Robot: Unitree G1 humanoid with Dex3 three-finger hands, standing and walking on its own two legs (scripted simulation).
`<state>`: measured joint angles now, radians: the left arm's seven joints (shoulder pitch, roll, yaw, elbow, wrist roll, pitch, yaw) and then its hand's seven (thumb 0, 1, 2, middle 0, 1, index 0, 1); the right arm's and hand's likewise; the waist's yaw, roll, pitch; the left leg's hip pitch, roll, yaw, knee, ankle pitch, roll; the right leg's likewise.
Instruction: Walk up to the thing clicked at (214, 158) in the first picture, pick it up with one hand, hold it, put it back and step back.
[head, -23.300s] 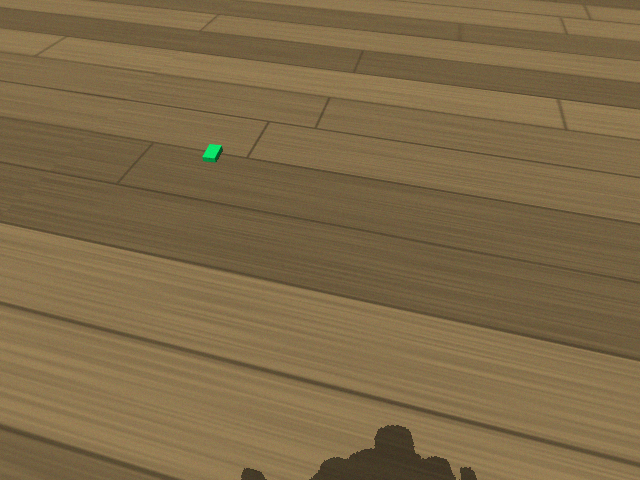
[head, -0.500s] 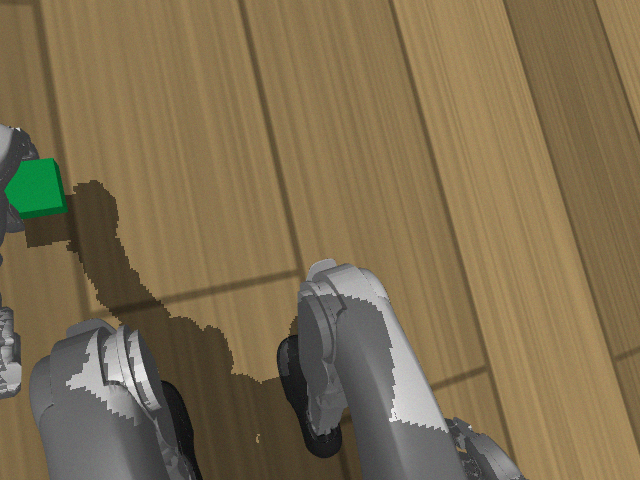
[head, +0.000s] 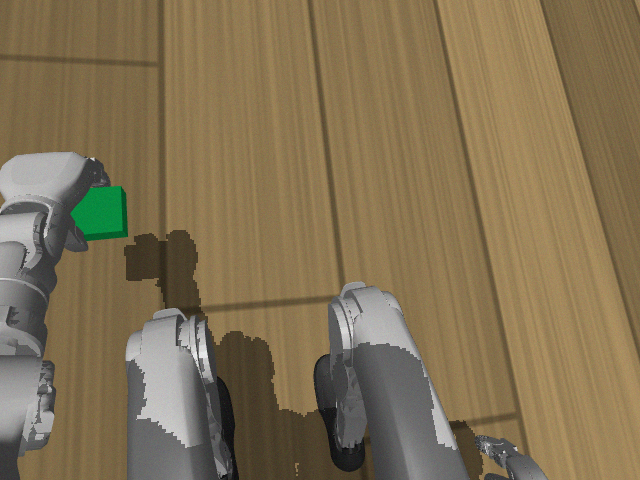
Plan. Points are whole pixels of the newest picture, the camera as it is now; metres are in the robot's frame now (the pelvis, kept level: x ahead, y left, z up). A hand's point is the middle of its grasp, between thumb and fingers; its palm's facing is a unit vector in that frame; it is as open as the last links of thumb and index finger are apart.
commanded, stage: lift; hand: left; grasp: from above
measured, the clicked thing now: (80, 215) +0.46 +0.27 -0.17
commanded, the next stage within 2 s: hold in 1.28 s
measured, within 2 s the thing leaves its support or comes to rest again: neither
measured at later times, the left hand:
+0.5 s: hand out of the picture +0.38 +0.27 +0.08, palm faces -0.44 -0.08 -0.89, open 9.2 cm
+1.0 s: hand out of the picture +0.35 +0.26 +0.21, palm faces -0.46 -0.08 -0.88, open 9.2 cm
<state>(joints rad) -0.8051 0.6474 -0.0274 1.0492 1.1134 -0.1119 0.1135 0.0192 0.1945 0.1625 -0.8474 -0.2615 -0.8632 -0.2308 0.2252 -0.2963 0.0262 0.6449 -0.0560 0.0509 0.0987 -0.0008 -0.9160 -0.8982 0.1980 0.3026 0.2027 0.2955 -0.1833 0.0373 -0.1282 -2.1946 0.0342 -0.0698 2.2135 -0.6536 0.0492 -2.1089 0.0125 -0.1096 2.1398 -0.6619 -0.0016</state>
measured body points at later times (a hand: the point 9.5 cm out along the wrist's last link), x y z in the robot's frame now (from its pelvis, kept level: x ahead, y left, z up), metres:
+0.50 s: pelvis +0.01 +0.00 +0.17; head +0.15 +0.04 +0.60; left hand +0.40 +0.28 +0.13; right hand +0.14 -0.25 +0.05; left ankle +0.08 +0.11 -0.35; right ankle +0.10 -0.12 -0.35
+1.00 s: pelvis +0.04 +0.01 +0.31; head +0.11 +0.02 +0.75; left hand +0.37 +0.26 +0.26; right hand +0.15 -0.25 +0.18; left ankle +0.08 +0.11 -0.35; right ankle +0.10 -0.12 -0.35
